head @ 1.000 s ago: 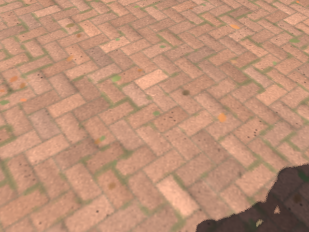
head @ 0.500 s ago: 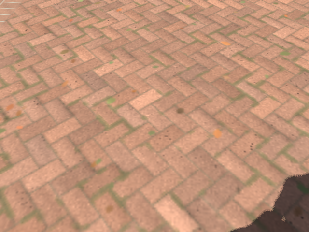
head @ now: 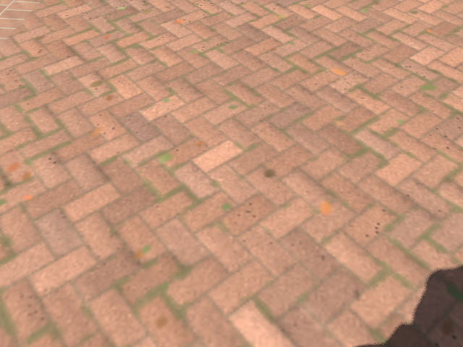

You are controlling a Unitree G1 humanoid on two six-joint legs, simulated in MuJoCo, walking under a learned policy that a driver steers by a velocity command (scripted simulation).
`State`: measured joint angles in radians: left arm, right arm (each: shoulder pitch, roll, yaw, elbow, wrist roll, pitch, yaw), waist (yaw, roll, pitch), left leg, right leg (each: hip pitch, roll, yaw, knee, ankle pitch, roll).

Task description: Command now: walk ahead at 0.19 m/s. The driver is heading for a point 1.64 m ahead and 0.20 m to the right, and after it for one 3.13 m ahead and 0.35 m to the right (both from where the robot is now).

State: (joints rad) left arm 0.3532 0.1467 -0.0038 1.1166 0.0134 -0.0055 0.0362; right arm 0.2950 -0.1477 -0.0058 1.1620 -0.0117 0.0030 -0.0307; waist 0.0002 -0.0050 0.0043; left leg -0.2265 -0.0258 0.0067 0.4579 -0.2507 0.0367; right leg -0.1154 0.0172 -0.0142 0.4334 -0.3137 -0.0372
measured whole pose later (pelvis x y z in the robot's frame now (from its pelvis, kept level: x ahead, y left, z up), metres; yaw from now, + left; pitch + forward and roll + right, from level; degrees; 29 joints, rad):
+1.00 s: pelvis +0.46 +0.00 +0.00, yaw +0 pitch +0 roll -1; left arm 0.45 0.16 0.04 1.08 0.01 -0.10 0.00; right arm 0.12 -0.19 -0.04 0.95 -0.03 -0.04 0.03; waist 0.04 0.03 0.04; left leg -0.64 0.12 0.02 0.84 -0.06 0.04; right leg -0.01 0.10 -0.11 0.21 -0.21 -0.11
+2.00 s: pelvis +0.72 +0.01 +0.00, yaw +0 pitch -2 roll +0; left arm 0.30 0.12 0.00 1.14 0.01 -0.02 0.04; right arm 0.31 -0.14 -0.01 1.13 -0.01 -0.02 -0.04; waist -0.01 0.00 0.03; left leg -0.15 0.00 0.08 0.37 -0.20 0.03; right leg -0.14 0.01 -0.04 0.38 -0.22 -0.03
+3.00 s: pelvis +1.13 +0.01 +0.00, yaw -6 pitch +0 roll +0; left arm 0.36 0.20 0.06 1.05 0.01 -0.07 0.00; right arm 0.16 -0.20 -0.05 0.91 -0.04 -0.07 0.01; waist 0.02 0.02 0.05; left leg -0.56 0.09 -0.02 1.05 -0.25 0.02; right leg -0.17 0.14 -0.03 0.34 -0.16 -0.14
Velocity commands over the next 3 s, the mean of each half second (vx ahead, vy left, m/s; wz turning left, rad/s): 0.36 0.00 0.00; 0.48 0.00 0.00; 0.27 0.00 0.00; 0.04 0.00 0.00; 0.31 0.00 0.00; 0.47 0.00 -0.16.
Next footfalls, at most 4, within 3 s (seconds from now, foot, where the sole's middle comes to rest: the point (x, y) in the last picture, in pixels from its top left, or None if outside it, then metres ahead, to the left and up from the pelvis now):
0.66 right None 0.45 -0.05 -0.78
1.20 left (206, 281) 0.76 0.11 -0.78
1.60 right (270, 284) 0.75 -0.09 -0.78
2.76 right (247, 185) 1.17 -0.03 -0.78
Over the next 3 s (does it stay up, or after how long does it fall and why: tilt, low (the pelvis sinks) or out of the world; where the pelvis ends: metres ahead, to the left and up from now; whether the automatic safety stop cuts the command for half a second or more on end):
stays up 1.13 0.01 0.00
